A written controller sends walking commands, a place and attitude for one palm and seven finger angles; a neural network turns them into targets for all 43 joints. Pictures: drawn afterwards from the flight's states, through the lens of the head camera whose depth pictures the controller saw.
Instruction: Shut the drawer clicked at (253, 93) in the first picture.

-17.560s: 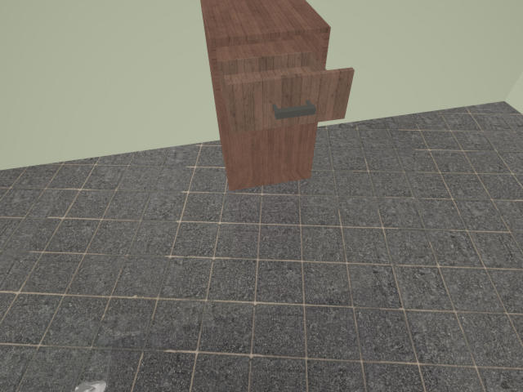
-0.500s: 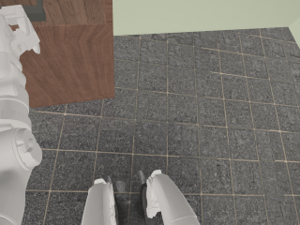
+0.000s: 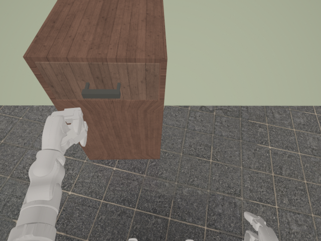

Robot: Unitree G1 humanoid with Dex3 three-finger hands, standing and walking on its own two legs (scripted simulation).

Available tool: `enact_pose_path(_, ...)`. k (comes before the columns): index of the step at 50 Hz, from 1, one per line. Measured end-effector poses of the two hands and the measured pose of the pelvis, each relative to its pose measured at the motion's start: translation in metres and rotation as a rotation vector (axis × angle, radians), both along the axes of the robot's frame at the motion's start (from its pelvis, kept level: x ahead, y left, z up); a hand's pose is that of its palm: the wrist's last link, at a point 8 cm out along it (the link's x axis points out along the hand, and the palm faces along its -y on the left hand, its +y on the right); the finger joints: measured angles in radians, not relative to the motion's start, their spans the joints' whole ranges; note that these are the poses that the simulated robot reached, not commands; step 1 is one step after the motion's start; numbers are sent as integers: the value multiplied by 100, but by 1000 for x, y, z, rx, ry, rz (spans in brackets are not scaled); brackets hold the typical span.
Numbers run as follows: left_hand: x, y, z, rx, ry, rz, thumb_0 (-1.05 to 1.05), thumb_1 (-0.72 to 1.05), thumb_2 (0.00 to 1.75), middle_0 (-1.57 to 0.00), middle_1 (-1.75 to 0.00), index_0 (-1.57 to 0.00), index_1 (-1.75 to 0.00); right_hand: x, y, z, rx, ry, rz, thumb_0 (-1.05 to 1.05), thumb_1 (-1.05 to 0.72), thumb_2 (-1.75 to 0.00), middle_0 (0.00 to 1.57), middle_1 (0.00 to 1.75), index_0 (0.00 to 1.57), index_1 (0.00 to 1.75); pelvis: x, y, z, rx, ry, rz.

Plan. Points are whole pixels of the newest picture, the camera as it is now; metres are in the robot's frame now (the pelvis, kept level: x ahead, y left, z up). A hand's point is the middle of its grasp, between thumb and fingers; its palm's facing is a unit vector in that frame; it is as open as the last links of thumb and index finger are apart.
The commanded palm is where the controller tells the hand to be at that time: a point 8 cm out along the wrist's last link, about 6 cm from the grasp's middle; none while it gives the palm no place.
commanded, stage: draw the hand back to the body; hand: left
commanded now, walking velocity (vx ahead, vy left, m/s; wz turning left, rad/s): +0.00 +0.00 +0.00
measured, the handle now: (102, 89) +0.61 +0.22 -0.05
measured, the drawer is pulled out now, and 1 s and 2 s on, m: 0.00 0.00 0.00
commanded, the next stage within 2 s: step back with the hand held close in 0.84 s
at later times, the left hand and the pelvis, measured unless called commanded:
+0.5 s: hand (24, 172) +0.22 +0.22 +0.16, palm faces +0.32 -0.89 -0.31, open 3.2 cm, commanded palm +0.17 +0.27 +0.19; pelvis +0.00 -0.01 +0.05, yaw +1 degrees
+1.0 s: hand out of the picture +0.17 +0.22 +0.20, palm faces +0.40 -0.84 -0.38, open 3.2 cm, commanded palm +0.12 +0.26 +0.22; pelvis -0.01 -0.02 +0.05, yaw +1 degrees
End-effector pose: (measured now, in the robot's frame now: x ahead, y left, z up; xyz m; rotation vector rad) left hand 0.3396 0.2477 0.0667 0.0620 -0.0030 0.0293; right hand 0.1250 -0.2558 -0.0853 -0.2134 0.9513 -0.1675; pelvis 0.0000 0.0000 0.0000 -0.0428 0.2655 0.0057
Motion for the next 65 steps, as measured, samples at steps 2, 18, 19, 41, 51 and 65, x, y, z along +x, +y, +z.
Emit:
enact_pose_path(2,-14,1,7,71,44,35,1,90,90,-140,-160,-140,-160,11,4,8,3,-34,-4,1,-91,-90,20,29,20,30,0,0,6,8,-35,-3)
enact_pose_path(18,-111,15,91,224,19,263,1,90,90,-139,-160,-140,-160,63,43,56,71,-246,117,1,-91,-90,20,30,20,30,4,-3,43,33,-252,7)
enact_pose_path(19,-117,15,94,228,12,265,1,90,90,-139,-160,-140,-160,63,44,57,73,-252,123,1,-91,-90,20,30,20,30,4,-3,44,33,-260,7)
enact_pose_path(41,-219,19,156,382,-141,383,1,89,90,-140,-160,-141,-160,50,27,57,70,-308,134,2,-91,-90,20,30,20,30,-7,-15,47,35,-328,16)
enact_pose_path(51,-212,13,158,387,-173,353,1,89,90,-140,-160,-141,-160,41,23,59,60,-319,125,2,-91,-90,20,30,20,30,-10,-17,47,32,-325,11)
enact_pose_path(65,-205,28,148,468,-118,244,1,89,89,-140,-160,-140,-160,5,7,53,-17,-164,7,2,-91,-90,20,30,20,30,-23,1,47,31,-248,-5)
